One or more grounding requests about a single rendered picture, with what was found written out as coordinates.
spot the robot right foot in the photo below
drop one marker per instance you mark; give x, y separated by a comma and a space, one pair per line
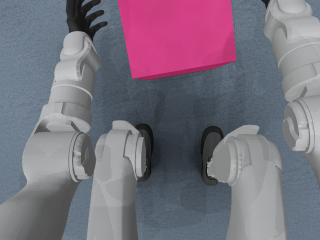
211, 137

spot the robot right shin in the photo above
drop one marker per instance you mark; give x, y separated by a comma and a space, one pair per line
213, 167

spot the robot right forearm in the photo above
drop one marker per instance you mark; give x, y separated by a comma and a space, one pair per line
295, 38

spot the robot left upper arm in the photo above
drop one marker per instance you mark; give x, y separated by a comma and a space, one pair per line
55, 162

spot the left robot hand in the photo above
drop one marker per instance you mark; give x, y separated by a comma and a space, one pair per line
76, 14

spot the carton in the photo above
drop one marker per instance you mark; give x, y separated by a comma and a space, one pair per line
167, 38

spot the robot right upper arm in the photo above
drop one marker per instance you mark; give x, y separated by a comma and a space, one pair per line
301, 129

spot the robot left forearm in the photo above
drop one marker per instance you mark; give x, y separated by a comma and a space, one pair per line
69, 104

